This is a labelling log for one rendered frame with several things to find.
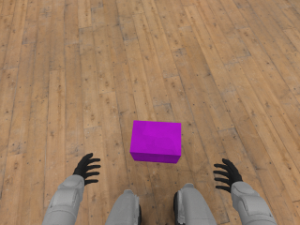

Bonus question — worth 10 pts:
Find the robot right hand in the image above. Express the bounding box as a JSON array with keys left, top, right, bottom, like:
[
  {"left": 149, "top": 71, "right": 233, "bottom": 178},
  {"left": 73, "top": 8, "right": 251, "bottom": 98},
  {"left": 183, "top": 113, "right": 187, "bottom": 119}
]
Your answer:
[{"left": 213, "top": 158, "right": 244, "bottom": 193}]

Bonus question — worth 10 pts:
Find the robot left forearm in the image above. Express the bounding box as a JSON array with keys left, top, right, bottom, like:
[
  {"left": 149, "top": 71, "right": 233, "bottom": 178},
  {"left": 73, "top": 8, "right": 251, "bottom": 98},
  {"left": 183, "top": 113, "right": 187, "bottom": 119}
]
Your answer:
[{"left": 41, "top": 174, "right": 84, "bottom": 225}]

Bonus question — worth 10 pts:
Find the robot right forearm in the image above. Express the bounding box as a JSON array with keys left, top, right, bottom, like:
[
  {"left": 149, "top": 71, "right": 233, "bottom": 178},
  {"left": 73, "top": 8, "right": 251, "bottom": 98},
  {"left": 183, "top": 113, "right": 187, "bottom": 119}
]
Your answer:
[{"left": 231, "top": 181, "right": 277, "bottom": 225}]

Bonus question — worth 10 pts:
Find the carton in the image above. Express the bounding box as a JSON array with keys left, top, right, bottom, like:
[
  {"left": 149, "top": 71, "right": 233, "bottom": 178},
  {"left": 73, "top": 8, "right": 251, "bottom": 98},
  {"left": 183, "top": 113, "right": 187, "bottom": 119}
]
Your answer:
[{"left": 129, "top": 120, "right": 181, "bottom": 164}]

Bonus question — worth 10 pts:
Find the right robot shin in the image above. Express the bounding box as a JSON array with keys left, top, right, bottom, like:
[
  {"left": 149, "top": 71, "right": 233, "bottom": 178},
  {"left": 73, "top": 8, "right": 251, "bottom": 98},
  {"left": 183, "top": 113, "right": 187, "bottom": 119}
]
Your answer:
[{"left": 177, "top": 183, "right": 194, "bottom": 223}]

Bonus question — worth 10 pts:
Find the robot left hand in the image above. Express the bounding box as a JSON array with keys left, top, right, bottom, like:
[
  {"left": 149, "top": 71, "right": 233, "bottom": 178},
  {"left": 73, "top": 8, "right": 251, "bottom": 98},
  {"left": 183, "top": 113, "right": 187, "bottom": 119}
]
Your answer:
[{"left": 73, "top": 153, "right": 101, "bottom": 186}]

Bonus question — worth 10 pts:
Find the left robot thigh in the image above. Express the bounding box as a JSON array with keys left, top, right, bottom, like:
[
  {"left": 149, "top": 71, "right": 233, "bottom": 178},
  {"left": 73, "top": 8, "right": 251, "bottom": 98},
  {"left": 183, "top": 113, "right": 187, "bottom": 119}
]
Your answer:
[{"left": 105, "top": 193, "right": 140, "bottom": 225}]

